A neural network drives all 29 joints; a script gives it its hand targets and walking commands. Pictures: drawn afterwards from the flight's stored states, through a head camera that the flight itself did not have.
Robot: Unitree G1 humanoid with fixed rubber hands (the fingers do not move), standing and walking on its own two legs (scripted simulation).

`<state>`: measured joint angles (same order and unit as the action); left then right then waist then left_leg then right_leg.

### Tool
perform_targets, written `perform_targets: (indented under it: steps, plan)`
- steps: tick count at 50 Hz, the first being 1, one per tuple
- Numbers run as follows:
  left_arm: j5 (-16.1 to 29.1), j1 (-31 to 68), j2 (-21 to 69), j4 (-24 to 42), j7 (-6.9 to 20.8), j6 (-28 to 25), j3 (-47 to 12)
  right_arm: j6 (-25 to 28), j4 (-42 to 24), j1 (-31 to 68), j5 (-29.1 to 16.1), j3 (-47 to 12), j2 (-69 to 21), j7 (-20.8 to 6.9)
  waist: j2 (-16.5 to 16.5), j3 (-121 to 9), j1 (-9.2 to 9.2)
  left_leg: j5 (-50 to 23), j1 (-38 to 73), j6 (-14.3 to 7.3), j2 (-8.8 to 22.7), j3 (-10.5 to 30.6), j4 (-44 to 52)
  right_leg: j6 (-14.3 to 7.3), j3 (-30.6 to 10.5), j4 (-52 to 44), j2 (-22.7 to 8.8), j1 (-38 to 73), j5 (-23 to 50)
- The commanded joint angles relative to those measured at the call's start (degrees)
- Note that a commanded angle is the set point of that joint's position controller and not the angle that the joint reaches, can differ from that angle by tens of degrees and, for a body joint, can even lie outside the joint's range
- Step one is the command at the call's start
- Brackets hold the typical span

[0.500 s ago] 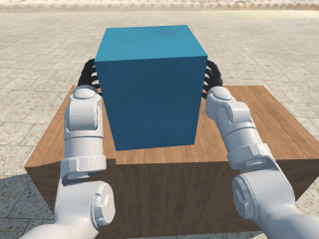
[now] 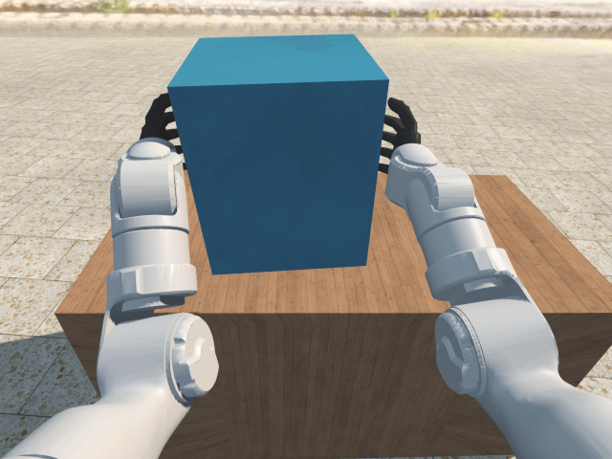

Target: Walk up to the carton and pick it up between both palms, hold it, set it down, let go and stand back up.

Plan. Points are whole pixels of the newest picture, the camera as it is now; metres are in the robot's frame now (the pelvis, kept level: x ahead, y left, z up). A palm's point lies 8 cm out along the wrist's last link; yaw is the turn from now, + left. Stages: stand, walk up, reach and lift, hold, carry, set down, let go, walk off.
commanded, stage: hold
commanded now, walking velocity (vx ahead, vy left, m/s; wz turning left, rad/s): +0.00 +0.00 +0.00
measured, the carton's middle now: (283, 153) +0.43 +0.01 +0.26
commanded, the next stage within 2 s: none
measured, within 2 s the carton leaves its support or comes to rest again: neither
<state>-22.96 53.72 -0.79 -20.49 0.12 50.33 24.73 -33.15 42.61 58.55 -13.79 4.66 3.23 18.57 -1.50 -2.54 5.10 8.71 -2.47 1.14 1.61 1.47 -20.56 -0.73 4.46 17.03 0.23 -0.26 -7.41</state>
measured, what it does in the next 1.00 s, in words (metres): stands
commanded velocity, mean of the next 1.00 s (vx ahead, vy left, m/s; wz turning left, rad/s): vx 0.00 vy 0.00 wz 0.00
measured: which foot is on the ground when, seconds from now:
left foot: down 0.00-1.00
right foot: down 0.00-1.00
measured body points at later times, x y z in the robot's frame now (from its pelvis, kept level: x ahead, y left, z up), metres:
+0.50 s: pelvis +0.01 +0.00 +0.00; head -0.07 +0.02 +0.44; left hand +0.39 +0.16 +0.27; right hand +0.39 -0.14 +0.26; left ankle +0.04 +0.13 -0.75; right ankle +0.03 -0.11 -0.75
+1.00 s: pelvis +0.01 +0.00 +0.00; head -0.08 +0.02 +0.44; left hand +0.38 +0.17 +0.28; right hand +0.39 -0.13 +0.27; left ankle +0.04 +0.13 -0.75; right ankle +0.03 -0.11 -0.75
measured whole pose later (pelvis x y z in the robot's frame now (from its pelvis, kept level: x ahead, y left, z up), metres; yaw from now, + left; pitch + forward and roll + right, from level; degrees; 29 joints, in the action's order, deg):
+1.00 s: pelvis +0.01 +0.00 +0.00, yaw +1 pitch -10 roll -1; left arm -24.2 50.5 -0.1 -15.4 1.6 52.0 23.7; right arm -35.4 36.5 54.7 -15.4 2.0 2.9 20.2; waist -1.6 -2.2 5.9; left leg 10.2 -1.1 1.2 1.6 2.6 -21.5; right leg -0.7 4.4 16.4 0.7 2.3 -8.5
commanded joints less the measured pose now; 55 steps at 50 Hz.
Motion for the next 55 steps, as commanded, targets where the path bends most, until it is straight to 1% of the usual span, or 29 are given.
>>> perform_targets:
  steps: [1, 3, 6, 8, 12, 15, 17, 21, 23, 26, 27, 29, 31, 33, 37, 38, 41, 45, 49, 51, 55]
  plan:
    - [12.6, 46.0, 30.5, 4.8, 12.1, -4.9, -21.3, 4.5, -19.1, 49.8, -8.4, -13.0, -33.8, -9.5, 3.8, -23.6, 0.98, -1.3, -4.0, -0.2, -4.2, -3.2, 5.2, 3.5, -1.6, -1.3, 3.2, 12.3, 1.1]
    - [12.7, 45.5, 30.9, 5.2, 12.4, -5.0, -21.6, 4.7, -20.1, 49.8, -8.7, -13.1, -33.2, -9.4, 4.5, -24.0, 1.19, -3.6, -3.6, 0.3, -4.0, -2.9, 4.7, 3.4, -1.3, -1.1, 3.5, 12.8, 2.6]
    - [13.2, 44.9, 31.6, 7.2, 12.5, -4.9, -23.2, 5.1, -22.6, 49.6, -9.4, -13.7, -32.7, -9.2, 5.7, -25.7, 2.07, -8.0, -1.4, 1.3, -4.2, -2.9, 3.3, 3.1, -1.0, -0.7, 3.9, 13.2, 5.7]
    - [13.3, 44.6, 31.9, 7.8, 12.6, -4.8, -23.6, 4.9, -23.2, 49.2, -9.8, -14.1, -32.2, -9.0, 5.7, -24.9, 2.50, -9.1, -0.4, 1.8, -4.0, -2.6, 3.0, 3.0, -0.7, -0.9, 4.2, 12.6, 5.8]
    - [13.4, 43.4, 32.6, 9.4, 12.5, -4.3, -24.7, 4.8, -24.5, 48.3, -10.4, -14.8, -31.4, -8.9, 6.3, -24.3, 2.73, -11.4, 0.6, 2.4, -3.9, -2.2, 2.3, 2.6, -0.4, -0.8, 4.6, 12.0, 6.4]
    - [13.8, 41.9, 32.9, 12.1, 12.4, -3.8, -26.3, 4.7, -27.5, 47.6, -11.5, -16.5, -31.4, -8.6, 6.6, -26.0, 2.90, -15.8, 2.8, 3.1, -4.0, -2.0, 1.0, 2.6, -0.3, -0.4, 4.7, 12.6, 9.7]
    - [14.0, 41.7, 33.2, 13.3, 12.3, -3.7, -27.1, 4.5, -28.9, 47.6, -12.0, -17.3, -31.4, -8.4, 6.6, -26.2, 2.91, -16.8, 3.4, 3.2, -4.0, -1.9, 0.6, 2.6, -0.3, -0.5, 4.8, 12.4, 10.3]
    - [13.4, 40.6, 32.4, 13.7, 12.1, -3.2, -26.5, 3.8, -28.8, 46.4, -12.1, -18.2, -31.8, -8.5, 5.5, -24.0, 2.15, -15.3, 2.8, 2.7, -4.1, -2.0, 1.3, 2.8, -0.5, -0.9, 4.7, 12.0, 9.4]
    - [13.1, 40.7, 32.1, 13.3, 12.0, -3.1, -25.9, 3.8, -29.0, 47.0, -12.1, -18.5, -32.1, -8.7, 4.6, -23.7, 1.34, -13.9, 2.0, 2.3, -4.1, -2.1, 1.8, 2.8, -0.4, -0.9, 4.7, 11.7, 8.4]
    - [13.2, 41.1, 32.3, 13.3, 12.0, -3.2, -25.7, 3.8, -29.2, 47.4, -11.7, -18.8, -32.7, -8.8, 3.7, -24.7, 1.07, -13.2, 2.0, 1.9, -4.1, -2.4, 1.8, 3.0, -0.7, -0.9, 4.6, 11.9, 8.6]
    - [13.2, 41.0, 32.2, 13.1, 12.0, -3.1, -25.8, 3.8, -29.3, 47.4, -11.9, -19.0, -32.6, -8.8, 4.0, -25.0, 0.84, -13.4, 2.1, 1.7, -4.1, -2.4, 1.9, 3.0, -0.8, -0.9, 4.5, 12.2, 9.0]
    - [13.0, 41.4, 32.0, 13.2, 12.0, -3.1, -25.2, 3.6, -29.0, 47.7, -11.7, -19.2, -33.1, -8.7, 3.2, -24.8, 0.46, -12.8, 1.9, 1.4, -4.2, -2.6, 2.0, 3.2, -0.9, -0.9, 4.5, 12.2, 8.9]
    - [13.0, 41.5, 31.7, 13.2, 12.1, -3.1, -25.5, 3.6, -29.4, 47.7, -12.0, -19.3, -33.5, -8.6, 3.4, -25.1, 0.58, -13.0, 1.7, 1.3, -4.4, -2.8, 1.8, 3.1, -1.2, -0.8, 4.3, 12.4, 9.9]
    - [13.1, 41.9, 31.5, 13.1, 12.2, -3.2, -25.1, 3.6, -29.3, 47.9, -12.0, -19.6, -33.7, -8.4, 2.7, -25.7, 0.31, -12.5, 1.6, 1.0, -4.4, -2.7, 1.9, 3.4, -1.3, -0.9, 4.3, 12.5, 10.1]
    - [13.0, 42.0, 30.9, 12.3, 12.4, -3.2, -25.0, 3.3, -28.8, 47.4, -11.8, -19.3, -34.1, -8.1, 2.8, -25.6, 0.58, -11.0, 1.0, 0.7, -4.7, -3.0, 2.1, 3.6, -1.7, -0.9, 3.9, 13.0, 9.9]
    - [13.1, 42.2, 30.9, 12.0, 12.6, -3.2, -24.9, 3.2, -28.5, 47.4, -11.7, -18.9, -33.9, -8.1, 2.9, -25.3, 0.91, -10.2, 0.7, 0.7, -4.6, -3.0, 2.3, 3.6, -1.8, -1.0, 3.9, 13.0, 9.3]
    - [13.2, 42.7, 31.1, 12.3, 12.8, -3.3, -25.5, 3.2, -28.8, 47.4, -11.4, -18.4, -33.8, -8.0, 3.9, -26.0, 1.28, -10.4, 0.3, 0.9, -4.6, -2.9, 2.2, 3.6, -1.8, -0.8, 3.7, 13.1, 9.4]
    - [13.0, 42.4, 31.1, 11.0, 13.2, -3.2, -24.7, 3.1, -28.4, 47.6, -10.9, -17.9, -33.5, -7.8, 3.4, -25.0, 1.29, -9.5, -0.2, 1.0, -4.6, -2.9, 2.5, 3.5, -1.7, -0.9, 3.6, 13.4, 8.9]
    - [12.6, 43.1, 31.2, 11.0, 13.4, -3.2, -24.8, 3.2, -27.6, 47.5, -10.7, -16.9, -33.0, -8.0, 4.6, -24.3, 1.74, -9.1, -0.7, 1.2, -4.3, -2.9, 2.8, 3.2, -1.6, -0.9, 3.7, 13.1, 7.4]
    - [12.7, 42.9, 31.8, 10.8, 13.4, -3.1, -24.9, 3.3, -27.3, 47.5, -10.5, -16.5, -32.2, -8.1, 5.7, -24.1, 1.92, -9.8, -0.2, 1.9, -4.1, -2.6, 2.6, 2.9, -1.2, -0.8, 4.0, 12.9, 7.1]
    - [12.4, 43.1, 32.0, 10.9, 13.5, -3.1, -24.9, 3.5, -26.4, 47.2, -9.9, -15.7, -31.8, -8.5, 5.9, -24.0, 2.22, -9.6, -0.3, 2.1, -3.7, -2.3, 3.0, 2.6, -0.8, -0.7, 4.2, 12.6, 6.2]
